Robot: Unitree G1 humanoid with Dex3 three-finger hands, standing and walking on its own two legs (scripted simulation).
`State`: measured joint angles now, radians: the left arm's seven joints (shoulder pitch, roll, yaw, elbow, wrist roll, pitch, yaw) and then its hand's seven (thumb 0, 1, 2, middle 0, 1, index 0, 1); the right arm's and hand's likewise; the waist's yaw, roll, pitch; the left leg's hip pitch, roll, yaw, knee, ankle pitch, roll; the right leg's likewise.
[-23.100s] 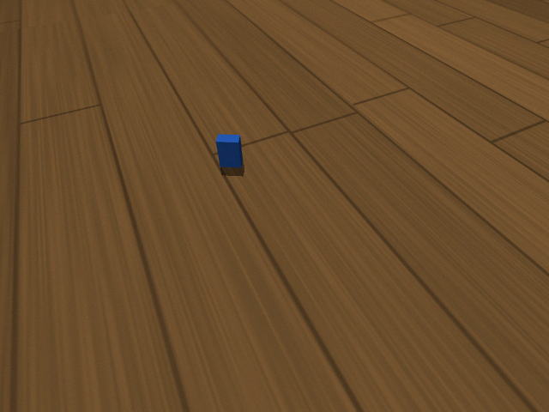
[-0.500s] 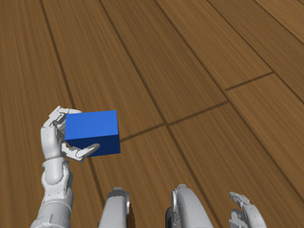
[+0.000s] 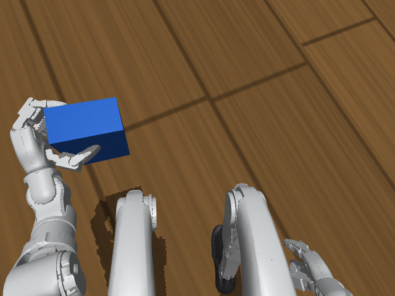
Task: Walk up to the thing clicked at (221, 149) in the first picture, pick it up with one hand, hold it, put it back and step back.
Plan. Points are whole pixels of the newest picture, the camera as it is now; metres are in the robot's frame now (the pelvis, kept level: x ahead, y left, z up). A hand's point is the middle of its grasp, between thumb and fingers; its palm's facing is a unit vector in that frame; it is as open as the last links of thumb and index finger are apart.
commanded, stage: crouch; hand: left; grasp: from the side
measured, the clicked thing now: (94, 135) +0.43 +0.21 -0.09
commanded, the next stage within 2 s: lower in 0.86 s
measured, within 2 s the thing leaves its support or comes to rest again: rests again in 1.88 s
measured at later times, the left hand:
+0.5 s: hand (82, 145) +0.43 +0.26 -0.16, palm faces +0.33 -0.94 -0.02, open 10.9 cm
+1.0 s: hand (88, 150) +0.43 +0.26 -0.21, palm faces +0.31 -0.95 -0.03, open 10.9 cm
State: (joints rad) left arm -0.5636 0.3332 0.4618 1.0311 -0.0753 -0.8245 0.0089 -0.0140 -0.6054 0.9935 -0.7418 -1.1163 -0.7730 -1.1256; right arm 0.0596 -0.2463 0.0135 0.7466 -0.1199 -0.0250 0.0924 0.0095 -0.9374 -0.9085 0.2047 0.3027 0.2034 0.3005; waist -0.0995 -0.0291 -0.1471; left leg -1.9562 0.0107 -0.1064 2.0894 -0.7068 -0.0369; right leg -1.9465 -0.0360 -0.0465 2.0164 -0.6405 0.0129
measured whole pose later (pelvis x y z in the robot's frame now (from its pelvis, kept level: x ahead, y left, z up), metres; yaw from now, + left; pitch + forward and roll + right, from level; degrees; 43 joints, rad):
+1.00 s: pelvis -0.02 +0.01 -0.12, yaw -5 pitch +24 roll -10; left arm -0.64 0.54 0.55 1.16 -0.05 -0.87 -0.03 -0.01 -0.61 1.00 -0.74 -1.12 -0.77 -1.13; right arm 0.01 -0.31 0.18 0.72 -0.21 0.02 0.13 0.01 -0.94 -0.91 0.21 0.30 0.20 0.30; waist -0.19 -0.09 0.06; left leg -2.25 -0.02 -0.20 2.50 -0.69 -0.03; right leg -2.19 -0.01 -0.09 2.35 -0.59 0.05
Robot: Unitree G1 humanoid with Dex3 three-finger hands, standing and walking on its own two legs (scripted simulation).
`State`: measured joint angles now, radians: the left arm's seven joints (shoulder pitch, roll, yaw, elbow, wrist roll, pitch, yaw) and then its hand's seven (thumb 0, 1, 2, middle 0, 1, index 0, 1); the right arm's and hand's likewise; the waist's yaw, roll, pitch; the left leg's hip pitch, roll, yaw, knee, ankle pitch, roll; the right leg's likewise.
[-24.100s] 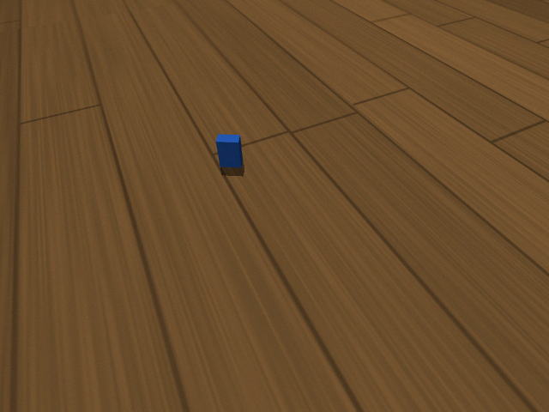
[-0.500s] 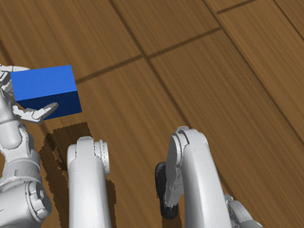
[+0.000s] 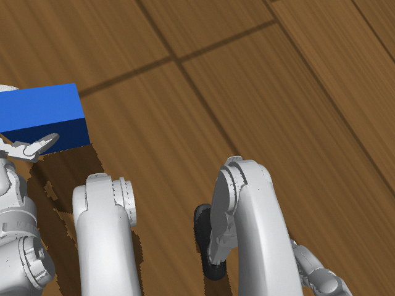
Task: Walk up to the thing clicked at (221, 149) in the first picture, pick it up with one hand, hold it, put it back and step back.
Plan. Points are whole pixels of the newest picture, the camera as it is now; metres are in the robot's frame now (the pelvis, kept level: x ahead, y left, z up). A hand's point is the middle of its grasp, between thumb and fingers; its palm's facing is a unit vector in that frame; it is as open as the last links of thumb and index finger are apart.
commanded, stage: lower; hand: left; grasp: from the side
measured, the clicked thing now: (51, 124) +0.44 +0.25 -0.13
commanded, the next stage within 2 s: loosen in 1.12 s
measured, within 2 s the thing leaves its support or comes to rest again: rests again in 0.88 s
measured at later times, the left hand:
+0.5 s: hand (27, 126) +0.44 +0.29 -0.15, palm faces +0.43 -0.90 -0.01, open 10.9 cm
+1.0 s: hand (32, 129) +0.45 +0.29 -0.18, palm faces +0.41 -0.91 -0.02, open 10.8 cm
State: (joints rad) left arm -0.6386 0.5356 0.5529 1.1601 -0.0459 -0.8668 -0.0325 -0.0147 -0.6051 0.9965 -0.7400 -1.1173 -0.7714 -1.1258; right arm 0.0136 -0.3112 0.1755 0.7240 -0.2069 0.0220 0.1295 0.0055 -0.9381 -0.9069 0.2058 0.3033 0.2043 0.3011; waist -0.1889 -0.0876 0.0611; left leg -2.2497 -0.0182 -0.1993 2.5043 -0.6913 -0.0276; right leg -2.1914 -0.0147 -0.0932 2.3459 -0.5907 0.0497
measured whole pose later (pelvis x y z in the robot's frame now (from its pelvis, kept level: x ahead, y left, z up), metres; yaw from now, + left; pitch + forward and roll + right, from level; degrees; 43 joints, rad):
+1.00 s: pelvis -0.01 +0.02 -0.02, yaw -5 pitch +15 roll -16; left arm -0.67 0.79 0.60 1.40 -0.01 -1.05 0.07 -0.02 -0.58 0.96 -0.74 -1.11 -0.77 -1.12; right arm -0.11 -0.36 0.42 0.62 -0.33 0.02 0.16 0.00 -0.93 -0.90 0.21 0.30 0.21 0.30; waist -0.26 -0.23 0.26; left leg -2.23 -0.02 -0.32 2.64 -0.70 -0.01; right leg -2.11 0.03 -0.19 2.37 -0.56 0.07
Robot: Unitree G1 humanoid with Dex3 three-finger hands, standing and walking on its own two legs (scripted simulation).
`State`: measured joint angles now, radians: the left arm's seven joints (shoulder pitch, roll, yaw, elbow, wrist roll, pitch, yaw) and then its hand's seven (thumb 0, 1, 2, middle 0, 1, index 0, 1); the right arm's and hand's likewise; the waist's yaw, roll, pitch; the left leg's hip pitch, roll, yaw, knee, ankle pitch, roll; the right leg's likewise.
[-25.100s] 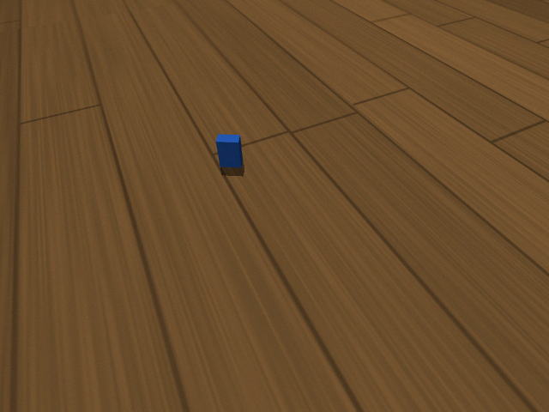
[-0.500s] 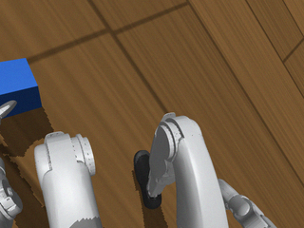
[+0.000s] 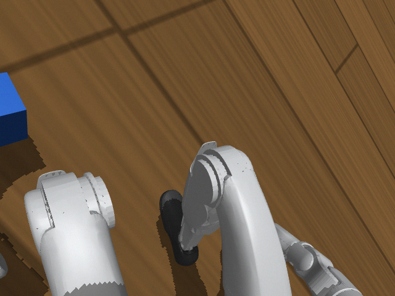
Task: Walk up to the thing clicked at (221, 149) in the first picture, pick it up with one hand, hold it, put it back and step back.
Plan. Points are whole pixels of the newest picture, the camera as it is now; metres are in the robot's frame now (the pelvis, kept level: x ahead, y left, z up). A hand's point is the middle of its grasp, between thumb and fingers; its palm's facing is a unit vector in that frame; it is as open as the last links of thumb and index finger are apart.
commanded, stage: lower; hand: left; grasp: from the side
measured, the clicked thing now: out of the picture +0.44 +0.28 -0.20
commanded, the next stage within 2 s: loosen in 0.12 s
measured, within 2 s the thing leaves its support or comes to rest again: neither
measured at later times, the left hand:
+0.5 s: hand out of the picture +0.43 +0.32 -0.16, palm faces +0.51 -0.86 +0.03, open 11.2 cm
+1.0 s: hand out of the picture +0.42 +0.34 -0.13, palm faces +0.52 -0.85 +0.01, open 17.4 cm
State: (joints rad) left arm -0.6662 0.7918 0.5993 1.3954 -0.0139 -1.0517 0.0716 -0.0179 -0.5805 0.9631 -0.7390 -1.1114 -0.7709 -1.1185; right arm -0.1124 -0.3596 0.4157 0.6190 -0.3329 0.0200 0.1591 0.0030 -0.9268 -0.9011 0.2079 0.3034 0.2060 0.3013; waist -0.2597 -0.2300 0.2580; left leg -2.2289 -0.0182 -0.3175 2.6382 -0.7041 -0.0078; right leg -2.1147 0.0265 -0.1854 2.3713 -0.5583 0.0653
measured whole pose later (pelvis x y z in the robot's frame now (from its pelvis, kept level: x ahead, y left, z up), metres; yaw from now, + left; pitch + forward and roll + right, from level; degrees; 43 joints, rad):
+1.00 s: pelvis +0.00 +0.00 +0.01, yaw -1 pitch +14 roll -18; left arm -0.64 0.80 0.62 1.26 -0.01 -1.04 0.06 -0.01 -0.59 0.07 -0.10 -0.07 -0.11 -0.07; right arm -0.11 -0.35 0.43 0.58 -0.33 0.05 0.17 0.00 -0.91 -0.90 0.21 0.30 0.21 0.30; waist -0.22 -0.25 0.25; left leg -2.21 -0.01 -0.34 2.63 -0.71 0.00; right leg -2.08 0.03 -0.21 2.34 -0.55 0.05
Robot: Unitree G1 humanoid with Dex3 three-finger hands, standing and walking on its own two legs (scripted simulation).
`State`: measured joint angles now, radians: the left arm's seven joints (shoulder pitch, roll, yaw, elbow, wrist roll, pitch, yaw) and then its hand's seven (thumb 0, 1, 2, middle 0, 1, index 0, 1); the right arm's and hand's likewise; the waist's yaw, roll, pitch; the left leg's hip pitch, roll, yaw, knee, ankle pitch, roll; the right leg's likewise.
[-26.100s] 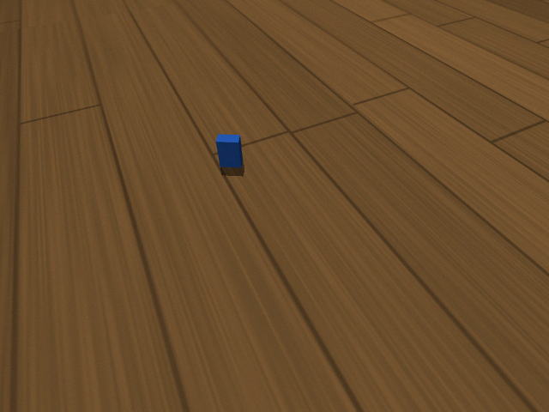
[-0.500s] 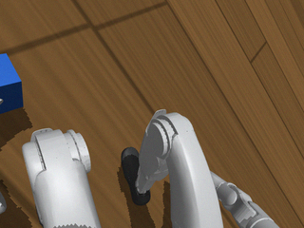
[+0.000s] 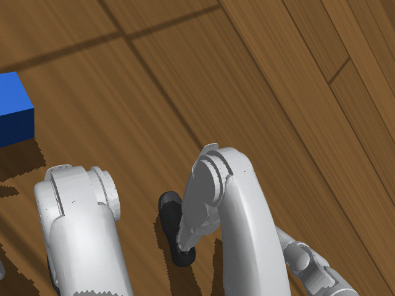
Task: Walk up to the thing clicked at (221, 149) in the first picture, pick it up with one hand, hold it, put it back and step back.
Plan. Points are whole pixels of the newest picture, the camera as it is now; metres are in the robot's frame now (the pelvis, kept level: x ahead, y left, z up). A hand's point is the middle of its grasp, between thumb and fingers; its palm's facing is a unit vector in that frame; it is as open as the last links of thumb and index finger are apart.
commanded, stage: withdraw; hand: left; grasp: from the side
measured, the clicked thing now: out of the picture +0.44 +0.28 -0.21
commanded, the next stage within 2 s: rise in 0.10 s
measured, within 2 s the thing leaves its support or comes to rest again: neither
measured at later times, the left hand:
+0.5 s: hand out of the picture +0.36 +0.43 -0.01, palm faces +0.45 -0.82 -0.36, open 17.5 cm
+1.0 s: hand out of the picture +0.27 +0.30 +0.18, palm faces +0.34 -0.83 -0.44, open 17.4 cm
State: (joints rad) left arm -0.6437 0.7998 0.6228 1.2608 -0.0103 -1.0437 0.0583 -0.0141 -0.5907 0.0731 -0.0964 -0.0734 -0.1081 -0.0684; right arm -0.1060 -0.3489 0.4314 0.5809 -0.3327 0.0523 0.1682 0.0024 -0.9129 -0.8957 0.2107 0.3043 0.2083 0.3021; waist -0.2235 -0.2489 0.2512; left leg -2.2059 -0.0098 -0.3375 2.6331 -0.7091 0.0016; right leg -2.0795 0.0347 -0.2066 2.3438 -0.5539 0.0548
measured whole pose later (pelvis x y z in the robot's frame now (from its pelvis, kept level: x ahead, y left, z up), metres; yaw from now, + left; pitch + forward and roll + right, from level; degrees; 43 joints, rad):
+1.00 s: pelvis +0.06 -0.02 +0.28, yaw +12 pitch +28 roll -3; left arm 0.00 0.39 0.22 0.41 0.03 0.06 0.12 -0.01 -0.52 0.07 -0.06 -0.05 -0.06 -0.06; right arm 0.11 -0.24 0.01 0.51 0.04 0.06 -0.10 0.01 -0.90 -0.90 0.21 0.30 0.21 0.30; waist -0.04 0.00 -0.18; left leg -1.47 0.04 -0.07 1.63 -0.64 -0.02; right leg -1.47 -0.02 -0.04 1.57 -0.58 0.01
